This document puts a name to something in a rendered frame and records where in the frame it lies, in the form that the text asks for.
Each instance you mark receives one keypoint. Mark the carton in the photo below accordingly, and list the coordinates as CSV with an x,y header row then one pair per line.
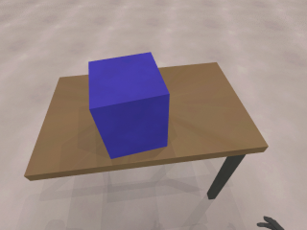
x,y
129,103

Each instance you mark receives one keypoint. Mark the right robot hand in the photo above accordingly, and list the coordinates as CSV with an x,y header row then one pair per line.
x,y
270,223

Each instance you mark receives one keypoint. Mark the table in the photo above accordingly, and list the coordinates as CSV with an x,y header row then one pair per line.
x,y
206,120

